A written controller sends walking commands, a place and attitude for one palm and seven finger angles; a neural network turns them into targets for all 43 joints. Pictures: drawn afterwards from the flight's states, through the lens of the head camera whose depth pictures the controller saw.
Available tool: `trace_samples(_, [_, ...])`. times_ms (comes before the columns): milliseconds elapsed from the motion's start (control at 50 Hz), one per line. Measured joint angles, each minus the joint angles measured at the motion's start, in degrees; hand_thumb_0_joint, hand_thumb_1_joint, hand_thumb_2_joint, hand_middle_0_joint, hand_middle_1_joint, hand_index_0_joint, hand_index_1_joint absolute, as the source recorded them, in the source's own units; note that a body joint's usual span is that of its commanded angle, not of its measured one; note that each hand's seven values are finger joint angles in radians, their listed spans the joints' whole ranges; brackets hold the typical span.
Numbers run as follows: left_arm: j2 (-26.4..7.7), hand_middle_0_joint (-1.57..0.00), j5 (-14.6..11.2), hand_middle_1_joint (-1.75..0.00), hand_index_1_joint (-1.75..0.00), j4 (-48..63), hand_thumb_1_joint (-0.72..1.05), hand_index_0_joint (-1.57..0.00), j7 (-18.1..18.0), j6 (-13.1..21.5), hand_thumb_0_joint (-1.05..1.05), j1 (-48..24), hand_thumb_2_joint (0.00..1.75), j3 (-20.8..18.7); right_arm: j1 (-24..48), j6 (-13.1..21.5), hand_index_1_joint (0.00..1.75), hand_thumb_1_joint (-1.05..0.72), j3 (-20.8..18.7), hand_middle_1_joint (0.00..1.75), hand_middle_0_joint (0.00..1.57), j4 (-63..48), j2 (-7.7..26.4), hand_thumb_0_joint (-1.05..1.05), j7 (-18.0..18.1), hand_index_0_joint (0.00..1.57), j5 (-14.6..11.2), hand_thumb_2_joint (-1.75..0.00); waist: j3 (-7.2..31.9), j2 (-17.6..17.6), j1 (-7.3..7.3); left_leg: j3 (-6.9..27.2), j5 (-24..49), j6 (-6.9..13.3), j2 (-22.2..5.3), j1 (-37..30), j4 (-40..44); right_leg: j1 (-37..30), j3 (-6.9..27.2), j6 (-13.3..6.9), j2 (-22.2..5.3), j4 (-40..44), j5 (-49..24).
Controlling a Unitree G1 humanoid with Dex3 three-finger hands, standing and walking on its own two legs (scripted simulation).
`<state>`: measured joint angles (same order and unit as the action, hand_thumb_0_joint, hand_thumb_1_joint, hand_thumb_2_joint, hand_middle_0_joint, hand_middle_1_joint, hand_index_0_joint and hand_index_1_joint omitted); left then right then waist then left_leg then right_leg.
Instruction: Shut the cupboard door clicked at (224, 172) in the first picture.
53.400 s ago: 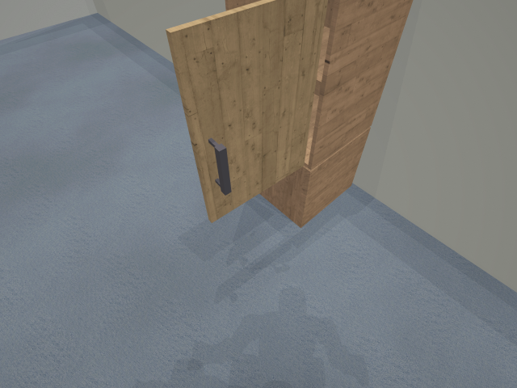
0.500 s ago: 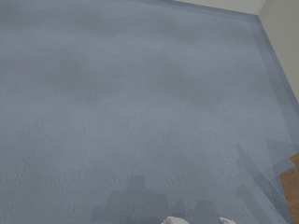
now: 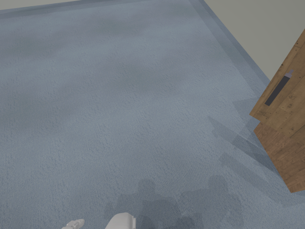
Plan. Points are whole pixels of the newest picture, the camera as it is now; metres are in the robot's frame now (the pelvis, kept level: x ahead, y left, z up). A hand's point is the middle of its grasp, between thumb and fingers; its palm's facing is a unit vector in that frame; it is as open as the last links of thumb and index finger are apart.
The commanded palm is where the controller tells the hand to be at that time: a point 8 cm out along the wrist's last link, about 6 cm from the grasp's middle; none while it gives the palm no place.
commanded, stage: turn to face it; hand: left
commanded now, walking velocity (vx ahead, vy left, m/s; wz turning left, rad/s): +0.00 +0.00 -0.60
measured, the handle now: (279, 88) +0.65 -0.48 -0.10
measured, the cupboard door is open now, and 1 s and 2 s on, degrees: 35 35 35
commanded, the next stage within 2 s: take the last steps up to it in 1.18 s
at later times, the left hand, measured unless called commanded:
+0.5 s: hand (79, 222) +0.15 +0.25 -0.17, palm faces -0.24 -0.95 -0.20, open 7.4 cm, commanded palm none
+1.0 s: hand (131, 196) +0.23 +0.09 -0.14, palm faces -0.54 -0.80 -0.26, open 7.4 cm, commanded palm none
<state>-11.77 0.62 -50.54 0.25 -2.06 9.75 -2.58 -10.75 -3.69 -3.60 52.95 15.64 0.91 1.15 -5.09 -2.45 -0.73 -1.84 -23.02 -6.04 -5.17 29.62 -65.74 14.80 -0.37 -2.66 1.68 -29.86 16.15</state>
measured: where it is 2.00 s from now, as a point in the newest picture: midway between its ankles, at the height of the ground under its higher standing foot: outside the picture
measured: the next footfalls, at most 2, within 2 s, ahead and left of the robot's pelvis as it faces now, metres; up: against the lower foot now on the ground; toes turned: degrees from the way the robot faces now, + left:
left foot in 0.30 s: +0.08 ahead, +0.13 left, +0.00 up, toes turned -9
right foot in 0.80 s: +0.01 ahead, -0.10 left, +0.00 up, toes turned -34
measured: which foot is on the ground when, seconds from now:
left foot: up 0.00-0.28, down 0.30-0.80, up 0.82-1.00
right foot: down 0.00-0.30, up 0.32-0.78, down 0.80-1.00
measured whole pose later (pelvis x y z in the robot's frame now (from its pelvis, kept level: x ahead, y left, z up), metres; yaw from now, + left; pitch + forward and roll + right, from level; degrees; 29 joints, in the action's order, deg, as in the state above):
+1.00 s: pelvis +0.03 -0.01 +0.00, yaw -33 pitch +1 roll +1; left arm -10.8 0.6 -51.7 0.0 -1.6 8.4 -1.6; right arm -12.9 -3.3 -3.0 54.5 14.6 0.7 1.3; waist -3.6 -2.5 -2.0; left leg -1.0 -21.5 -5.5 -5.2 29.3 -65.3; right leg 14.1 -1.4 -3.6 1.6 -28.0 15.2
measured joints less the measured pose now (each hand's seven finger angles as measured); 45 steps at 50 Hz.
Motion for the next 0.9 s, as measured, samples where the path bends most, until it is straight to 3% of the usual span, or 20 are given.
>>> trace_samples(80, [0.27,-0.2,0.18,-0.3,-0.3,-0.52,0.9,-0.21,0.21,-0.12,0.01,0.85,0.9,0.19,1.1,0.27,0.3,-0.9,0.14,0.3,0.2,-1.19,-0.81,0.0,-0.33,0.2,0.11,-0.9,0.59,1.16,0.24,1.87,2.7,-0.45,0.52,0.78,3.41,-0.82,1.72,-0.25,1.25,2.52,-1.38])
trace_samples(160, [0.45,-0.21,0.51,-0.3,-0.3,-0.79,0.9,-0.21,0.36,-0.06,0.01,1.76,0.9,0.09,2.45,0.37,0.3,-0.9,0.34,0.3,0.2,-1.82,-1.4,0.0,-0.2,0.2,-0.04,-0.9,0.85,2.18,1.33,2.6,0.98,-0.34,1.55,-1.27,9.76,-0.55,4.0,-0.06,2.3,2.72,-1.55])
trace_samples(240, [-0.14,-0.21,0.71,-0.3,-0.3,-1.29,0.9,-0.21,0.3,-0.41,0.01,2.62,0.9,-0.39,3.85,1.04,0.3,-0.9,0.78,0.3,0.2,-2.72,-2.24,0.0,0.14,0.2,-0.54,-0.9,0.9,3.6,2.38,2.43,-0.62,0.29,3.28,-5.48,19.65,0.54,6.76,0.94,2.93,1.35,-0.92])
trace_samples(280, [-0.82,-0.21,0.52,-0.3,-0.3,-1.67,0.9,-0.21,0.18,-0.88,0.01,2.99,0.9,-0.75,4.08,1.82,0.3,-0.9,1.2,0.3,0.2,-3.28,-2.72,0.0,0.32,0.2,-0.8,-0.9,1.12,4.42,2.56,2.11,3.12,0.72,4.09,-9.12,28.06,1.53,8.12,1.81,3.25,-0.49,0.06])
trace_samples(320, [-1.97,-0.21,-0.03,-0.3,-0.3,-2.17,0.9,-0.21,0.12,-1.54,0.01,2.95,0.9,-1.25,4.08,2.78,0.3,-0.9,1.68,0.3,0.2,-3.47,-3.53,0.0,0.47,0.2,-0.67,-0.9,1.15,5.9,2.66,0.69,6.26,4.35,4.58,-11.38,32.73,3.44,9.27,2.46,3.31,-5.12,3.43])
trace_samples(360, [-2.92,-0.2,0.07,-0.3,-0.3,-2.5,0.9,-0.21,0.23,-2.23,0.01,2.59,0.9,-1.72,3.76,2.96,0.3,-0.9,2.53,0.3,0.2,-3.94,-4.19,0.0,0.45,0.2,-0.1,-0.9,0.71,6.49,3.05,-1.14,5.34,7.12,3.93,-12.22,32.52,6.99,7.05,3.21,3.12,-15.85,11.01])
trace_samples(440, [-4.27,-0.2,0.55,-0.3,-0.3,-2.35,0.9,-0.2,1.24,-2.73,0.01,1.96,0.9,-2.54,2.28,3.01,0.3,-0.9,3.36,0.3,0.2,-4.29,-4.92,0.0,0.91,0.2,0.43,-0.9,0.17,5.45,2.96,-3.66,5.98,7.93,1.73,-15.1,36.12,12.3,2.27,5.19,0.99,-32.66,11.41])
trace_samples(560, [-5.26,-0.2,0.49,-0.3,-0.3,-1.63,0.91,-0.2,1.74,-3.0,0.01,0.65,0.9,-3.06,-0.29,3.46,0.3,-0.9,3.14,0.3,0.2,-2.94,-5.1,0.0,0.91,0.2,0.27,-0.9,-0.33,4.13,2.43,-8.05,6.35,7.69,-0.37,-17.74,38.77,13.69,0.56,6.55,-2.73,-35.18,7.4])
trace_samples(720, [-3.63,-0.2,0.54,-0.3,-0.3,-1.02,0.91,-0.2,1.97,-3.12,0.01,-2.96,0.9,-2.13,-4.25,2.98,0.3,-0.9,1.56,0.3,0.2,0.13,-3.25,0.0,0.31,0.2,0.61,-0.9,-0.53,2.08,-0.18,-13.71,3.0,5.92,-2.84,-19.03,35.1,8.62,-3.2,5.12,-3.86,-19.69,7.93])
trace_samples(780, [-2.64,-0.2,0.49,-0.3,-0.3,-0.04,0.91,-0.2,2.04,-2.1,0.01,-3.83,0.9,-1.35,-5.6,2.57,0.3,-0.9,0.86,0.3,0.2,1.23,-1.76,0.0,0.04,0.2,0.46,-0.9,-0.09,0.92,-0.9,-15.52,0.25,4.43,-4.16,-18.38,30.75,4.01,-4.63,3.51,-3.0,-8.8,2.57])
trace_samples(800, [-2.58,-0.2,0.6,-0.3,-0.3,0.38,0.91,-0.2,1.96,-1.32,0.01,-3.83,0.9,-1.03,-6.17,2.34,0.3,-0.9,0.64,0.3,0.2,1.52,-1.35,0.0,-0.1,0.2,0.19,-0.9,0.39,0.93,-0.95,-15.52,-0.92,3.86,-4.53,-17.11,27.5,2.45,-4.47,1.75,-2.88,-5.61,1.6])
trace_samples(840, [-1.32,-0.2,0.41,-0.3,-0.3,0.26,0.91,-0.2,1.17,0.1,0.01,-4.19,0.9,-0.36,-5.35,0.95,0.3,-0.9,0.28,0.3,0.2,2.38,-0.06,0.0,0.08,0.2,-0.16,-0.9,0.06,-0.85,-1.16,-9.48,-7.15,2.6,-3.84,-12.29,15.87,3.3,-4.06,0.02,-1.69,-7.72,4.2])
trace_samples(900, [0.1,-0.2,0.11,-0.3,-0.3,0.13,0.91,-0.2,0.15,0.48,0.0,-3.36,0.9,0.49,-3.95,-0.16,0.3,-0.9,0.11,0.3,0.2,2.71,0.37,0.01,0.46,0.2,-0.19,-0.9,0.21,-1.44,-1.43,-2.93,-6.46,1.66,-0.88,-5.62,2.3,1.98,-3.02,-0.14,-1.08,-5.23,2.97])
